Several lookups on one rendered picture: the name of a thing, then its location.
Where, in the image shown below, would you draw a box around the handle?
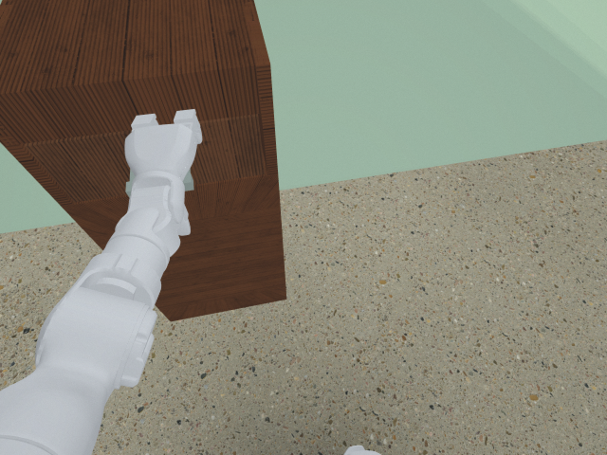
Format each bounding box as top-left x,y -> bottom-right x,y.
125,168 -> 194,198

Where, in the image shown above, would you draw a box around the robot left hand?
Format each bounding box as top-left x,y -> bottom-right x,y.
124,109 -> 202,236

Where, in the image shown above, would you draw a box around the left robot upper arm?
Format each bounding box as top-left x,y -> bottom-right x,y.
0,287 -> 157,455

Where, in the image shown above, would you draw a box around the cabinet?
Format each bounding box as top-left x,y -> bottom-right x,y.
0,0 -> 286,321

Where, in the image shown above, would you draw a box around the drawer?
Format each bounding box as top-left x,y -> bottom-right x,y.
25,114 -> 265,203

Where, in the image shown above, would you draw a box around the left robot forearm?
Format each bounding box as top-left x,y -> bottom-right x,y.
35,171 -> 185,368

